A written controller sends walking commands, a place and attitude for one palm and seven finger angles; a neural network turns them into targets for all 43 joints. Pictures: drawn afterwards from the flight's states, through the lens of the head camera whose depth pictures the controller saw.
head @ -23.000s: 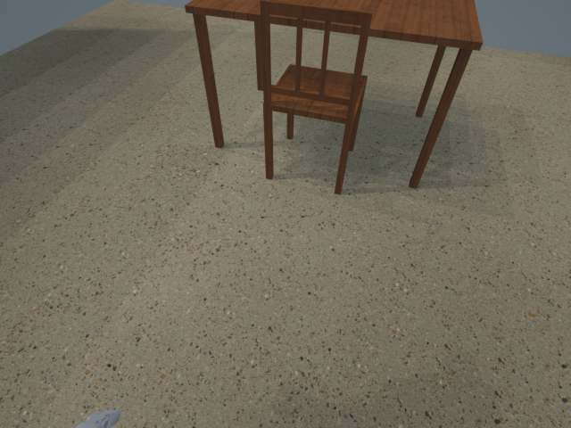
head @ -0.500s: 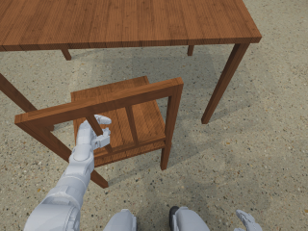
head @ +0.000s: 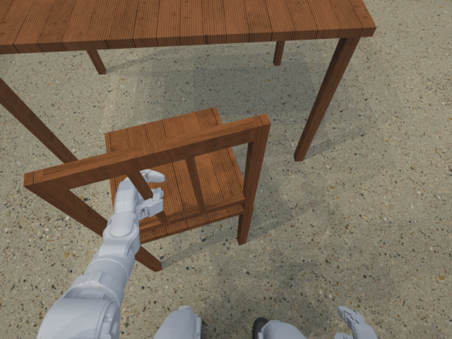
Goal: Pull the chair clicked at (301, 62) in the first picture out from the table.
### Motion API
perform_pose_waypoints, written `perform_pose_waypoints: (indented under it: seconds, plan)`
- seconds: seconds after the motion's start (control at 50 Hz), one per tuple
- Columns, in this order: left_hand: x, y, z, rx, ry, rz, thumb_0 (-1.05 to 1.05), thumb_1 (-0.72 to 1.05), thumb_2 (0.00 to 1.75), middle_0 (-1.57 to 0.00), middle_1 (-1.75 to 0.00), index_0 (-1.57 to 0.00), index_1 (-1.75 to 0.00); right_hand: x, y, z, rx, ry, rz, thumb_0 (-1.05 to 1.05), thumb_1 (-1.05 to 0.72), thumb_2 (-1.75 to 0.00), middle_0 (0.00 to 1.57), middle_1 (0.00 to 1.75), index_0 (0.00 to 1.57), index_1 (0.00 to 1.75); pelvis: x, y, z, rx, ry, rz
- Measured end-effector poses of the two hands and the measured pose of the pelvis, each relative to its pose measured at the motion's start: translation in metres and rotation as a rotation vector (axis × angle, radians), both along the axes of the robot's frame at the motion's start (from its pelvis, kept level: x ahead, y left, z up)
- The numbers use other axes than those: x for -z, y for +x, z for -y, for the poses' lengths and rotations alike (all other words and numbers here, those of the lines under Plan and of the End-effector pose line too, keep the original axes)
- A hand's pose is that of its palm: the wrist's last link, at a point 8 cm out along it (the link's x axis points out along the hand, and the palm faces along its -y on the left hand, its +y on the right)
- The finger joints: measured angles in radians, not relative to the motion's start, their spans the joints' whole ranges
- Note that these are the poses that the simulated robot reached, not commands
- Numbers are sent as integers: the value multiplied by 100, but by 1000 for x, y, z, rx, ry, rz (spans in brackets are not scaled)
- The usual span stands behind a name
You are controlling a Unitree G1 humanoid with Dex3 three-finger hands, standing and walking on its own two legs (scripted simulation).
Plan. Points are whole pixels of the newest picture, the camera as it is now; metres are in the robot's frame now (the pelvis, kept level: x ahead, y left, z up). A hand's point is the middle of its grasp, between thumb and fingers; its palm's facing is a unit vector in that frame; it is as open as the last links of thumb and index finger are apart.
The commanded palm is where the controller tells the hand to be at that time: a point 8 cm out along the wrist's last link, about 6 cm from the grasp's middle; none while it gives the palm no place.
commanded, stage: step backward, pulling the chair out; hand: left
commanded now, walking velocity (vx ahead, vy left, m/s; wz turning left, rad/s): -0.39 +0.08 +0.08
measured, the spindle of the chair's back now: (150, 198) +0.38 +0.17 -0.10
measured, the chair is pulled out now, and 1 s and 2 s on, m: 0.28 0.55 0.66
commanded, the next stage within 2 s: stop walking, hand still on the chair in 0.80 s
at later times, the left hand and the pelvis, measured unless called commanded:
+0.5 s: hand (154, 271) +0.23 +0.14 -0.07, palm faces +0.07 -0.98 -0.18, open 5.1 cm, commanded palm +0.22 +0.19 -0.07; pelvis -0.12 -0.01 +0.00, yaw +0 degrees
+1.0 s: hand out of the picture +0.10 +0.14 -0.07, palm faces +0.08 -0.98 -0.17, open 5.1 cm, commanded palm +0.08 +0.19 -0.05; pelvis -0.25 -0.01 -0.01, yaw +2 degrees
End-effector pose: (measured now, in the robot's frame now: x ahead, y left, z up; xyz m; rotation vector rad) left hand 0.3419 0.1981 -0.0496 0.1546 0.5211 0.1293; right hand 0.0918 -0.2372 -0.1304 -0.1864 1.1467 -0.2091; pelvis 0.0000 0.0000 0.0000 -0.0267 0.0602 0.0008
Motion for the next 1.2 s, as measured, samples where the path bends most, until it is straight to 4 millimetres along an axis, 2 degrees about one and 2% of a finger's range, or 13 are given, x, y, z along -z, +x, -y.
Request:
perform_pose_waypoints:
  seconds: [0.12,0.24,0.36,0.44,0.62,0.72,0.8,0.88,0.96,1.08,1.2]
  plan:
    - [1,-20,1,61,-4,17,1,71,79,-33,-122,-50,-145,-10,-27,21,11,-122,10,1,-90,-89,20,30,21,30,5,-25,-17,-24,2,-4]
    - [2,-51,0,101,-8,44,0,73,78,-31,-125,-50,-145,-26,-52,20,-5,-138,30,1,-90,-89,20,30,21,30,3,-55,-15,6,20,14]
    - [2,-92,2,57,0,38,1,72,79,-33,-124,-50,-145,-11,-78,12,-17,-41,46,1,-90,-89,20,30,21,30,5,-82,1,22,-11,24]
    - [1,-118,7,26,1,24,2,72,80,-34,-121,-50,-145,-3,-101,14,6,-13,41,1,-90,-89,20,30,21,30,5,-105,8,10,-17,39]
    - [0,-163,7,48,-14,9,2,72,79,-31,-122,-50,-145,-9,-148,24,-26,-114,38,1,-90,-89,20,30,21,30,8,-152,-5,-47,17,18]
    - [-1,-190,4,35,-19,-1,2,73,80,-30,-122,-50,-145,-15,-175,18,-53,-94,36,1,-90,-89,20,30,21,30,4,-177,-1,-28,15,24]
    - [-1,-212,4,8,-10,1,3,72,81,-32,-121,-50,-145,-6,-197,15,-57,-35,30,1,-90,-89,20,30,21,30,5,-196,10,-10,-1,25]
    - [-2,-234,6,-14,-5,-6,3,72,82,-33,-120,-50,-145,-1,-223,20,-28,-15,25,1,-90,-89,20,30,21,30,5,-221,17,-11,-21,41]
    - [-3,-254,8,-14,-12,-14,3,72,81,-32,-119,-50,-145,-4,-245,32,-5,-58,36,1,-90,-89,20,30,21,30,7,-240,13,-27,-4,43]
    - [-3,-291,9,8,-22,-15,3,73,80,-30,-120,-50,-145,-20,-267,34,-3,-106,86,1,-90,-89,20,30,21,30,5,-265,7,-18,17,84]
    - [-3,-331,10,6,-31,-25,3,73,80,-29,-121,-50,-145,-24,-275,21,-23,-68,120,1,-90,-89,20,30,21,30,1,-273,8,-18,10,109]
